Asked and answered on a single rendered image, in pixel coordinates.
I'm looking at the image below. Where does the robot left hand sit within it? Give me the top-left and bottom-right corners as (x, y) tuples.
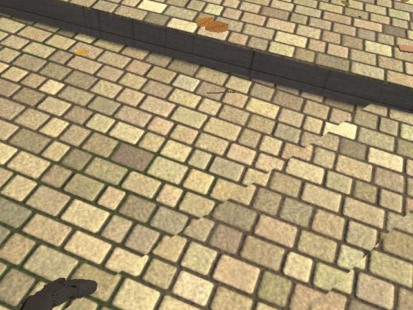
(20, 278), (97, 310)

